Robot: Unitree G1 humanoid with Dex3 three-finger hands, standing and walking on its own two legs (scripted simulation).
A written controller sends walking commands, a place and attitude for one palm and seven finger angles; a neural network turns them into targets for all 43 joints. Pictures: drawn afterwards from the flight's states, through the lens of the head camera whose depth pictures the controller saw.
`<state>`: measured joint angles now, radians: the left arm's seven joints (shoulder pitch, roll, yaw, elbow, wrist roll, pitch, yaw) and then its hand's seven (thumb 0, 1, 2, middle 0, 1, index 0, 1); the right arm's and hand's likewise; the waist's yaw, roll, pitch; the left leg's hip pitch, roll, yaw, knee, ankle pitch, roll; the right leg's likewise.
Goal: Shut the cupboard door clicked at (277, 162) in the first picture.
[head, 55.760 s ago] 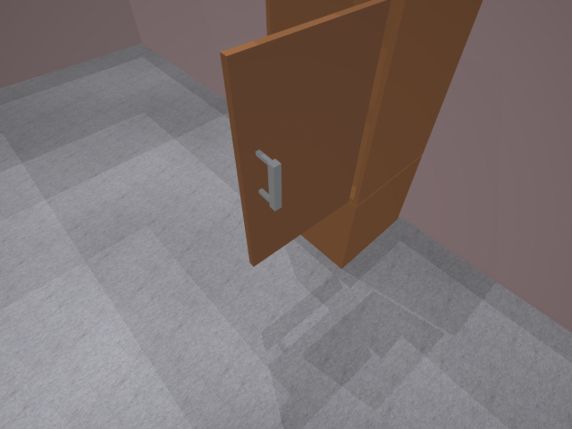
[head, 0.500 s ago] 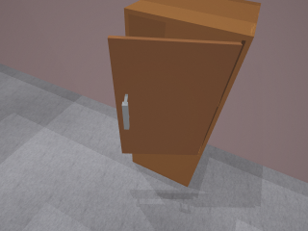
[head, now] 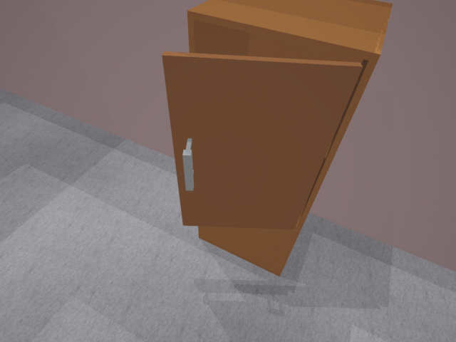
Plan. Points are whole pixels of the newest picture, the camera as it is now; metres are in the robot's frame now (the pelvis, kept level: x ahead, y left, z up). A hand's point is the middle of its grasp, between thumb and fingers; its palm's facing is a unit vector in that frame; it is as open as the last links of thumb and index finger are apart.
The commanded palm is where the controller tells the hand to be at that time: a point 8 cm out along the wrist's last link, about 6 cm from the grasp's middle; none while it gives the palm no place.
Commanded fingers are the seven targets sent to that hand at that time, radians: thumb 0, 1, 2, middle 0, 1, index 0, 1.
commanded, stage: look again from close up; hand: left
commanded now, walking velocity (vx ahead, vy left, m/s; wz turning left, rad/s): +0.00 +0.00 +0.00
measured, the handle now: (189, 165) +0.52 +0.13 -0.02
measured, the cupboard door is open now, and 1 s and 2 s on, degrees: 26 26 26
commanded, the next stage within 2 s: shuffle to correct the standing spot in 0.28 s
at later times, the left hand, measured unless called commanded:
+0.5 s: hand out of the picture +0.02 +0.16 -0.18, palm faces -0.01 -0.98 -0.18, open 7.4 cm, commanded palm none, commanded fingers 0.00 0.90 0.90 -0.20 -0.30 -0.20 -0.30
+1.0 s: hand out of the picture +0.03 +0.09 -0.19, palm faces +0.09 -0.99 -0.09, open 7.4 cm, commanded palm none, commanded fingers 0.00 0.90 0.90 -0.20 -0.30 -0.20 -0.30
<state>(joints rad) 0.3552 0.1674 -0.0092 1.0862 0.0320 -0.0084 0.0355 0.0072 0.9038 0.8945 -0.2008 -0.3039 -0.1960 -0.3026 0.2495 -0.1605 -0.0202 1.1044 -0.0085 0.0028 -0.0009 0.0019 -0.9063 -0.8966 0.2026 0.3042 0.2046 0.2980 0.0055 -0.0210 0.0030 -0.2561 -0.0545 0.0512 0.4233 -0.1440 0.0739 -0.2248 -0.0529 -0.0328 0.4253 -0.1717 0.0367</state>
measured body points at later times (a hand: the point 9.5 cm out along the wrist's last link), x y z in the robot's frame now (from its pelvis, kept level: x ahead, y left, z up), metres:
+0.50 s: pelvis +0.02 -0.01 +0.00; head +0.02 +0.00 +0.45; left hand +0.02 +0.21 -0.16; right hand +0.02 -0.24 -0.15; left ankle +0.06 +0.07 -0.74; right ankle +0.04 -0.15 -0.74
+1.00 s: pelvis +0.09 -0.05 -0.01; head +0.11 -0.02 +0.44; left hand +0.03 +0.14 -0.18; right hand +0.09 -0.27 -0.16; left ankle +0.06 +0.06 -0.74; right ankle +0.04 -0.15 -0.74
